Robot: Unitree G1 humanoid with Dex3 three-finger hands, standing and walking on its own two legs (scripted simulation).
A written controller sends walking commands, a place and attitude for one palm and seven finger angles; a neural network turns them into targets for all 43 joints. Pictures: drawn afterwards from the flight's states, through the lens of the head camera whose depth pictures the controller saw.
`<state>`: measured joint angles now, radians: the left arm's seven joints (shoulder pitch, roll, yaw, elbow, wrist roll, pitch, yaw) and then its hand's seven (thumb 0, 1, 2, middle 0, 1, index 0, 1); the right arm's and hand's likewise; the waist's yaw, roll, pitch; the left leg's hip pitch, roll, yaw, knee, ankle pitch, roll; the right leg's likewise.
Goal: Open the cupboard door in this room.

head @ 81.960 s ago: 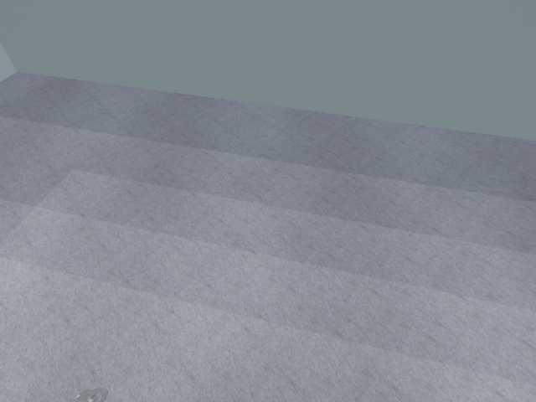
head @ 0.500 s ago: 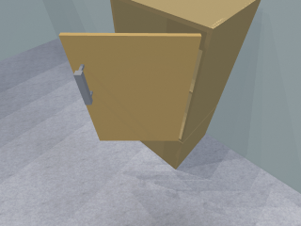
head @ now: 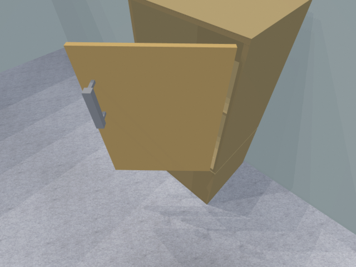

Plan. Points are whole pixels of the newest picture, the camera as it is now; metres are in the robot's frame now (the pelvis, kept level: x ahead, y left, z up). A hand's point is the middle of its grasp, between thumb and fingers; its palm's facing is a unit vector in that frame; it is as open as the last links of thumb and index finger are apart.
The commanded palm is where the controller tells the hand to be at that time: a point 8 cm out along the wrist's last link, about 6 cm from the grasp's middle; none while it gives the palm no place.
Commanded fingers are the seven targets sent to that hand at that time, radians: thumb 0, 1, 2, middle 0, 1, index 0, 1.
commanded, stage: look again from close up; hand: left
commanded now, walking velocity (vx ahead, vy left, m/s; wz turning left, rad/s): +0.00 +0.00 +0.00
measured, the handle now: (96, 104) +0.53 +0.28 +0.04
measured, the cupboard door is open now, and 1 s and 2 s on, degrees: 42 42 42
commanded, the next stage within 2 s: raise the hand with hooked fingers in 0.48 s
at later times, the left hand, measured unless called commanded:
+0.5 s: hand out of the picture +0.02 +0.18 -0.17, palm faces +0.01 -0.98 -0.22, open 7.4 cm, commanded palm none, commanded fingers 0.00 0.90 0.90 -0.20 -0.30 -0.20 -0.30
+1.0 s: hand out of the picture +0.13 +0.19 -0.05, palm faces +0.05 -1.00 +0.03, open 8.6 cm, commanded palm +0.12 +0.26 -0.04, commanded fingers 0.00 0.39 0.68 -0.24 -0.63 -0.24 -0.63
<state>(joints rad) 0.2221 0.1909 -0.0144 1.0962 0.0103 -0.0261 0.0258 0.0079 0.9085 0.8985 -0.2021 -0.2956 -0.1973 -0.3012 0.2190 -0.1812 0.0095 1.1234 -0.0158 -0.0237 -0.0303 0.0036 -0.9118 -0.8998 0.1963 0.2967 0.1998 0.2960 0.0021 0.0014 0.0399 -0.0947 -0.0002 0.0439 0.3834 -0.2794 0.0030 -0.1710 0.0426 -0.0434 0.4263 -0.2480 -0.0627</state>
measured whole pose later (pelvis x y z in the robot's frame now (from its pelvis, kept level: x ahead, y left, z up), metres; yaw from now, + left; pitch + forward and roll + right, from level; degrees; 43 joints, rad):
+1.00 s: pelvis -0.06 +0.00 -0.08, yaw +2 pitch +11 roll +1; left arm 0.38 0.18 0.14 0.17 -0.28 -0.48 -0.32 0.01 0.61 0.77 -0.22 -0.49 -0.22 -0.49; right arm 0.13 -0.29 -0.05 0.47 0.03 -0.25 -0.03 0.01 -0.91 -0.90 0.20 0.30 0.20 0.30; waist 0.03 -0.02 -0.13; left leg -0.78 -0.02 0.03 1.10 -0.52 0.02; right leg -0.83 -0.01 -0.08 1.11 -0.48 -0.06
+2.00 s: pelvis -0.03 +0.03 -0.04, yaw +3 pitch +7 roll -2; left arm 0.03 0.37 0.37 0.28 -0.33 -0.22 -0.43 -0.01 -0.47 0.31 -0.30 -1.18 -0.30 -1.18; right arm 0.25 -0.26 0.06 0.57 0.04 -0.24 -0.09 0.01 -0.91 -0.90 0.20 0.30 0.20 0.30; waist 0.02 0.03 -0.07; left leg -0.51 -0.02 0.00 0.82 -0.43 0.05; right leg -0.52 0.00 -0.10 0.76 -0.36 -0.02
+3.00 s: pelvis -0.04 +0.02 -0.03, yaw +3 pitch +6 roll -1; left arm -0.22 0.43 0.43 0.58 -0.31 -0.22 -0.49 -0.01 -0.50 0.30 -0.30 -1.20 -0.30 -1.20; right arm 0.27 -0.28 0.06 0.61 0.04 -0.21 -0.11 0.01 -0.91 -0.90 0.20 0.30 0.20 0.30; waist 0.00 0.02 -0.05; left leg -0.48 -0.02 0.00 0.75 -0.39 0.03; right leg -0.50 0.01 -0.09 0.71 -0.33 -0.04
